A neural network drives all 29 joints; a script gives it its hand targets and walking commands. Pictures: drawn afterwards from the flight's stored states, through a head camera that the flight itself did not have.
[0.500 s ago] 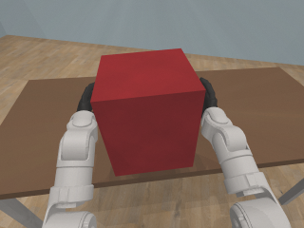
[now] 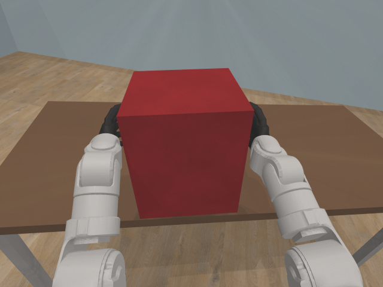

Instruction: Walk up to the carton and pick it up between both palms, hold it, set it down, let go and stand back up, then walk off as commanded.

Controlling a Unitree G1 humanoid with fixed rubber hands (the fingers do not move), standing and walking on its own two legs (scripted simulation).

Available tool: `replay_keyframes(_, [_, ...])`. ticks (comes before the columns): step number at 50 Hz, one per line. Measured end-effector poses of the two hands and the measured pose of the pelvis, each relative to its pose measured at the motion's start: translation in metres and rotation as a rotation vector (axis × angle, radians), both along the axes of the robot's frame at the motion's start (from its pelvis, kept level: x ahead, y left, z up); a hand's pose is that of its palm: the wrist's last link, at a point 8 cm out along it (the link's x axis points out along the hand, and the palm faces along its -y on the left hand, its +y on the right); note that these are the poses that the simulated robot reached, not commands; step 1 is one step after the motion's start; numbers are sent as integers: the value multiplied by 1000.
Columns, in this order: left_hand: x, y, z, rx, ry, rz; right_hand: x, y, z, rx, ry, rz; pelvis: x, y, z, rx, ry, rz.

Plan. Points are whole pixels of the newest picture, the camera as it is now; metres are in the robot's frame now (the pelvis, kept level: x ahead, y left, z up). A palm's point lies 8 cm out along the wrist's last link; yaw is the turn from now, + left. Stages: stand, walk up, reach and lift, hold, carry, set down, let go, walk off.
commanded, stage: hold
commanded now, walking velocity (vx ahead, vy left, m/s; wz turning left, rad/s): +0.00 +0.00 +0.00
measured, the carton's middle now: (185, 141) +0.39 +0.02 +0.16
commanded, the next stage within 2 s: none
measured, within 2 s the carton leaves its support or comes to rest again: neither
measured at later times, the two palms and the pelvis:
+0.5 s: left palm (128, 130) +0.43 +0.15 +0.16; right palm (259, 132) +0.43 -0.15 +0.17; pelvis +0.03 -0.01 +0.00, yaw +0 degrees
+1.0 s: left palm (118, 132) +0.39 +0.16 +0.18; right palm (262, 131) +0.39 -0.14 +0.20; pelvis +0.03 -0.01 +0.00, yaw +0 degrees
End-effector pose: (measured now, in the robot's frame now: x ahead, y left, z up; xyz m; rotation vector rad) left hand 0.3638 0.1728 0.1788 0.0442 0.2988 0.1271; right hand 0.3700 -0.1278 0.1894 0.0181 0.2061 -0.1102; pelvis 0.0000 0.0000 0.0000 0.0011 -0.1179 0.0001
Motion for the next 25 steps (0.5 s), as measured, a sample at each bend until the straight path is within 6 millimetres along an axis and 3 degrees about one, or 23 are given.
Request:
replay_keyframes(3, [6, -4, 15, 33, -48, 7, 4, -4, 2, 38, -43, -8, 0, 2, 0, -2, 30, 0])
replay_keyframes(9, [22, -21, 62, 60, -168, -11, 11, -19, 28, 101, -158, -34, 10, 2, 0, -2, 64, 0])
replay_keyframes(12, [32, -27, 68, 47, -169, -24, 17, -26, 36, 101, -163, -49, 15, 0, 1, 1, 71, 0])
replay_keyframes(16, [46, -29, 48, 31, -96, -36, 30, -29, 29, 97, -97, -57, 21, -4, 2, 6, 72, 1])
replay_keyframes(22, [60, -28, -8, 31, 40, -39, 50, -28, -8, 69, 32, -52, 29, -7, 2, 10, 82, 1])
replay_keyframes(25, [62, -25, -22, 43, 53, -27, 56, -25, -23, 51, 48, -34, 35, -7, 2, 8, 91, 0])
